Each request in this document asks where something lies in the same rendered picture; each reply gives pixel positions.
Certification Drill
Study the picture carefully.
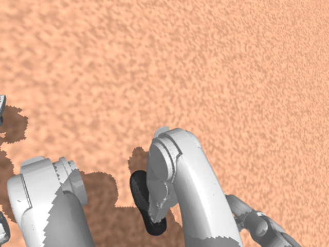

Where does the left robot arm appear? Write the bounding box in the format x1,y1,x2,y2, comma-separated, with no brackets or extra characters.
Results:
0,211,10,247

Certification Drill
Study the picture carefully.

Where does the right robot foot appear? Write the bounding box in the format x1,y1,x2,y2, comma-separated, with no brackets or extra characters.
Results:
130,170,167,236

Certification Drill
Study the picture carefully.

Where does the right robot arm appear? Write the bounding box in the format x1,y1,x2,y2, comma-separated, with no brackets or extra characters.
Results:
244,210,302,247

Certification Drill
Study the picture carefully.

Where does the right robot hand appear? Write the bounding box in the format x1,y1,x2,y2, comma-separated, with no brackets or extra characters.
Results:
224,193,255,232

